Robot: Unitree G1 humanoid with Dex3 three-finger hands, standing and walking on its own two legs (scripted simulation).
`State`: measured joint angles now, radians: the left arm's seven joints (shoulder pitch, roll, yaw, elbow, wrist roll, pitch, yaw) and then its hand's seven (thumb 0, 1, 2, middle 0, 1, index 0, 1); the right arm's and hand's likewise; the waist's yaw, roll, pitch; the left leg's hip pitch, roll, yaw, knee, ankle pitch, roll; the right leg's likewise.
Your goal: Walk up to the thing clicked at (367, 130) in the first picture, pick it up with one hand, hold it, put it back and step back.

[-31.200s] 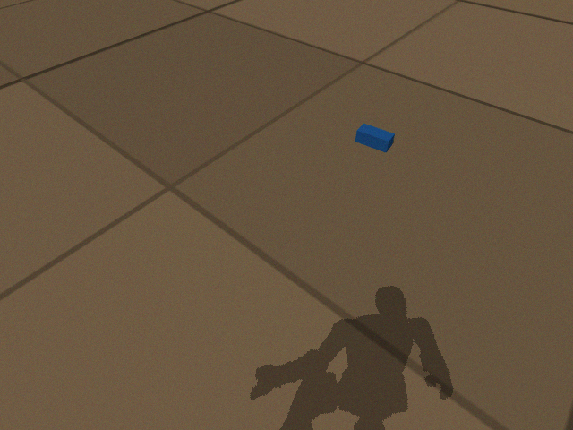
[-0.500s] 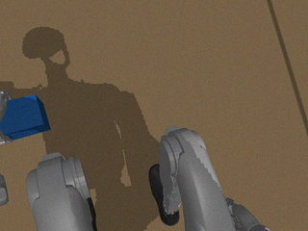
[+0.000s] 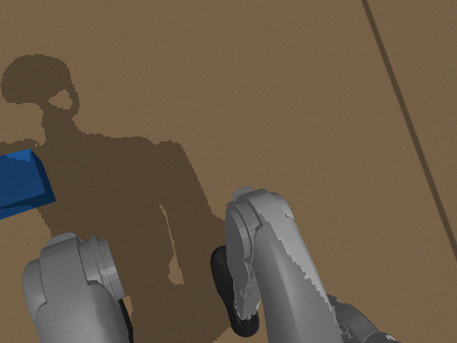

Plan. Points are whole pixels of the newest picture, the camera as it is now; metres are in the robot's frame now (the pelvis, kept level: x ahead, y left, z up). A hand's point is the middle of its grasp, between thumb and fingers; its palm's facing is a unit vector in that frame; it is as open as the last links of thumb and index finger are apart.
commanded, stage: open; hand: left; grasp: from above
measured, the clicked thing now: out of the picture +0.41 +0.34 -0.25
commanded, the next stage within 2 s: withdraw in 0.88 s
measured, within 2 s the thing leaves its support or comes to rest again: neither
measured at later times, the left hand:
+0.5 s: hand out of the picture +0.41 +0.34 -0.22, palm faces -0.44 -0.15 -0.89, open 13.5 cm
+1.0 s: hand out of the picture +0.41 +0.34 -0.22, palm faces -0.45 -0.16 -0.88, open 13.7 cm
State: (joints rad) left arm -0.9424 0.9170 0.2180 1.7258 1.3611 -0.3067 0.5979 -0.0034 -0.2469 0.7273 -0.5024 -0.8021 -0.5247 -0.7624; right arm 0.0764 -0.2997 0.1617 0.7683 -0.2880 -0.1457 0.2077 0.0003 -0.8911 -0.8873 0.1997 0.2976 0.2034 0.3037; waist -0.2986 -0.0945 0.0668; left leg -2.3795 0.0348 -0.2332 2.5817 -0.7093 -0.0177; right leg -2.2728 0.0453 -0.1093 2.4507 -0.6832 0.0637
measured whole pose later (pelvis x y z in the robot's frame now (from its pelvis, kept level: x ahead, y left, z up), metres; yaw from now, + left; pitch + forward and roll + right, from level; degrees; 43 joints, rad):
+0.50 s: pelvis +0.00 +0.00 +0.00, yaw -1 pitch +28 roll -12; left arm -0.92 0.90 0.17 1.67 1.33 -0.28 0.62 0.00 -0.49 1.07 -0.13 -1.08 -0.13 -1.08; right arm 0.07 -0.30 0.18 0.77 -0.29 -0.21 0.26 0.00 -0.89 -0.89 0.20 0.30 0.20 0.30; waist -0.30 -0.10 0.07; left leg -2.38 0.03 -0.24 2.58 -0.72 -0.01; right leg -2.26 0.04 -0.12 2.44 -0.70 0.07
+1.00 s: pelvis +0.00 +0.00 +0.01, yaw -1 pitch +28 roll -12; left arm -0.93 0.93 0.18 1.67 1.32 -0.30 0.58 0.00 -0.49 1.06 -0.10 -1.06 -0.09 -1.06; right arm 0.07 -0.32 0.18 0.75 -0.28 -0.18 0.25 0.00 -0.89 -0.89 0.20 0.30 0.20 0.30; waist -0.30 -0.10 0.09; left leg -2.37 0.03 -0.25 2.57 -0.71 -0.02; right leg -2.25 0.05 -0.12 2.43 -0.68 0.07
